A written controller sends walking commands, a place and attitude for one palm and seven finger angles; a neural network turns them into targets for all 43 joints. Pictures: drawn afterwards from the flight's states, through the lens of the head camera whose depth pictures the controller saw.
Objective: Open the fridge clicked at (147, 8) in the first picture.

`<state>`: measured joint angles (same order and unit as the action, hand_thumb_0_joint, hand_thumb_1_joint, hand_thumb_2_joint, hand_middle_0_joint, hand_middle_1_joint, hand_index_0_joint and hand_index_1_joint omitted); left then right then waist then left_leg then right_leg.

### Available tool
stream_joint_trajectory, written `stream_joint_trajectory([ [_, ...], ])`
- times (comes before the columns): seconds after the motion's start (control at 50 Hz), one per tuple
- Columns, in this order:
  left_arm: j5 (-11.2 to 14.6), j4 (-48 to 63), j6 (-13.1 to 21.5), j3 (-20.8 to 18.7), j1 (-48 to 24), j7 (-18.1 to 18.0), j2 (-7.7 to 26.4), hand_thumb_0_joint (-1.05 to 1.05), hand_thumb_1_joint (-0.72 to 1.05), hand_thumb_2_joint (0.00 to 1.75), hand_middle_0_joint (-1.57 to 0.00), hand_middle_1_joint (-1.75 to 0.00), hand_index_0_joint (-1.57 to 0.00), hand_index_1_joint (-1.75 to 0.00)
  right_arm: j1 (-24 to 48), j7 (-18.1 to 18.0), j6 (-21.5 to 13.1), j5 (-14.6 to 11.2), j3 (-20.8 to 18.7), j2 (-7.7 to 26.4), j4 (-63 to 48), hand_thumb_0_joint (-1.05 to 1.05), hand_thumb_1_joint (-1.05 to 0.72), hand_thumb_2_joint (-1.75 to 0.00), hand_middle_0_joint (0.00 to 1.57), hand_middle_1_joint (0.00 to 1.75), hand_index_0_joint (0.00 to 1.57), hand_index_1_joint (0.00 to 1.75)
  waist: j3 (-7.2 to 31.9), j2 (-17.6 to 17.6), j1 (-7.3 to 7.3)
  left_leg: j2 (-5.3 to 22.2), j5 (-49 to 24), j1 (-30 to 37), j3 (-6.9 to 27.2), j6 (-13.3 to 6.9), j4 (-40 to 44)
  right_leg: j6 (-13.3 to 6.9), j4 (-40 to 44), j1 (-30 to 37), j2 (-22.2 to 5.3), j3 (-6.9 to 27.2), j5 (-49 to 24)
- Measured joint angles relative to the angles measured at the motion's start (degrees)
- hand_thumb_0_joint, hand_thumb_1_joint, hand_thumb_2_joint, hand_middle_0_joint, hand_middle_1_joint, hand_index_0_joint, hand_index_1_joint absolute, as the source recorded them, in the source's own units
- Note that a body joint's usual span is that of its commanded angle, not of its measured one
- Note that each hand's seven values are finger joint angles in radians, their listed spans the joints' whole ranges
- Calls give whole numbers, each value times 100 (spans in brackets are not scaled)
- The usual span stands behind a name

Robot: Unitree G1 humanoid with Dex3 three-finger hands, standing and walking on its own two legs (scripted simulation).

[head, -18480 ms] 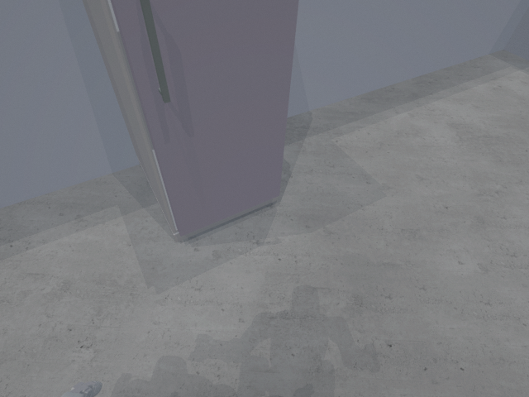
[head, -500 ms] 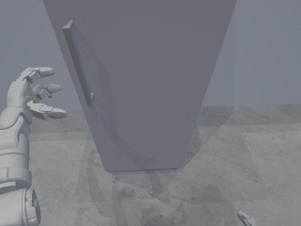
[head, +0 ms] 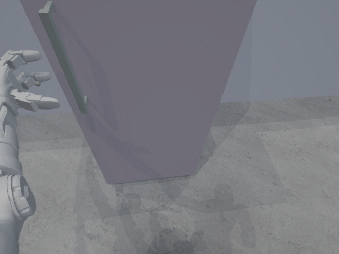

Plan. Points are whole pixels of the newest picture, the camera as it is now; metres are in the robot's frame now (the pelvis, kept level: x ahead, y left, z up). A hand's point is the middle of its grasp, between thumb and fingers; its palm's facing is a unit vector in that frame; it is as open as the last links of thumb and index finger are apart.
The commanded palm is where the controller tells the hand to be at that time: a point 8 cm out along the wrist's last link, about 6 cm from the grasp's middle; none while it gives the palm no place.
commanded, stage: move the hooked fingers beside the handle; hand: left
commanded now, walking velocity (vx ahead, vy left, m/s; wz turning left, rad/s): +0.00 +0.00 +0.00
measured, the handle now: (70, 67) +0.52 +0.24 +0.14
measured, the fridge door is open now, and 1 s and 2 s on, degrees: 0 0 0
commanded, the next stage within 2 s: feel for the door with the fingertips in 0.82 s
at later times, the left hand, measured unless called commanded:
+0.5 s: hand (36, 85) +0.45 +0.29 +0.15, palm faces +0.16 -0.99 -0.01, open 13.9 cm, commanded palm +0.42 +0.33 +0.15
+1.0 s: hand (42, 84) +0.45 +0.27 +0.15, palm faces +0.14 -0.99 -0.01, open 13.9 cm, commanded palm +0.42 +0.32 +0.15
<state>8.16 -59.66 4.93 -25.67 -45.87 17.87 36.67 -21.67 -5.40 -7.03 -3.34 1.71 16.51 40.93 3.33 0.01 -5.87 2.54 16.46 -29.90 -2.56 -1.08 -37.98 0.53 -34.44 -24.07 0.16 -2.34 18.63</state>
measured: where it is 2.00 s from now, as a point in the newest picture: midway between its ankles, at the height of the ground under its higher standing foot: outside the picture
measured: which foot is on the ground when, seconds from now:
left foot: down 0.00-1.00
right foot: down 0.00-1.00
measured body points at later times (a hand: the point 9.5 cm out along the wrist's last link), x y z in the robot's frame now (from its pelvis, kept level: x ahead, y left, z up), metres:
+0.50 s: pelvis +0.01 +0.00 +0.00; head +0.06 +0.02 +0.45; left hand +0.44 +0.34 +0.16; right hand +0.07 -0.27 -0.10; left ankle +0.02 +0.10 -0.72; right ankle -0.02 -0.13 -0.72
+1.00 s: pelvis +0.00 -0.01 +0.00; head +0.05 +0.01 +0.44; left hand +0.44 +0.33 +0.16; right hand +0.05 -0.28 -0.11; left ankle +0.02 +0.10 -0.72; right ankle -0.02 -0.13 -0.72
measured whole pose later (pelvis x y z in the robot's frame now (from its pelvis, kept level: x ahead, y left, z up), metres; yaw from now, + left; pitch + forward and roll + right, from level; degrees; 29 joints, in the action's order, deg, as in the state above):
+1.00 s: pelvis +0.00 -0.01 +0.00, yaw +1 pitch +9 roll -2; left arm 8.8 -59.8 6.1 -24.1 -46.7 18.1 35.9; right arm -21.8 -5.3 -5.7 -3.4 1.7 16.6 40.7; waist 3.6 0.5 -5.4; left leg 2.9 17.0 -31.7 -1.5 -0.6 -39.5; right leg 0.0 -35.7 -25.5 0.6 -3.2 19.4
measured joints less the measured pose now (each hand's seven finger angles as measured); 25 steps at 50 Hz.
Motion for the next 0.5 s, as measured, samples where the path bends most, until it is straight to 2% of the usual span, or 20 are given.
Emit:
stream_joint_trajectory([
  [0.08, -67, -196, 89, -25, -191, 16, 112, -1, -49, 30, -30, -120, -30, -120, -56, 18, 35, 33, -2, -5, 3, 0, -91, -90, 20, 30, 20, 30, 3, -4, -38, 5, 38, -132, 0, -7, -71, 9, -44, -121, 3, 4, 23],
  [0.16, -15, -16, 150, -33, -92, 70, 81, -1, -49, 30, -30, -120, -30, -120, -134, 54, 91, 42, -34, -4, -8, 0, -91, -90, 20, 30, 20, 30, 43, 12, -34, 13, 77, -177, -30, -14, -93, 20, -43, -169, 8, 36, 36],
  [0.24, 75, 241, 38, -114, 177, 104, -43, -1, -49, 30, -30, -120, -30, -120, -184, 82, 170, 25, -55, -6, -48, 0, -91, -90, 20, 30, 20, 30, 117, 31, -16, 23, 120, -119, -69, -22, -80, 31, -13, -120, 15, 77, 53],
  [0.32, 41, 306, -96, -179, 365, 33, -67, -1, -49, 30, -30, -120, -30, -120, -144, 83, 218, 5, -42, -23, -122, 0, -91, -90, 20, 30, 20, 30, 131, 28, -17, 30, 153, -75, -74, -22, -95, 31, -21, -75, 22, 83, 79],
  [0.4, 16, 478, -26, -217, 450, -43, -105, -1, -49, 30, -30, -120, -30, -120, -46, 69, 202, 9, -37, -45, -150, 0, -91, -90, 20, 30, 20, 30, 103, 17, 20, 39, 167, -80, -41, -10, -137, 19, -41, -59, 33, 54, 92],
  [0.5, 93, 584, -10, 52, 338, 0, -173, -1, -49, 30, -30, -120, -30, -120, 54, 39, 152, -15, -38, -50, -122, 0, -91, -90, 20, 30, 20, 30, 96, 26, 107, 19, 159, -72, 42, 3, -159, 6, -38, -4, 24, -28, 103],
])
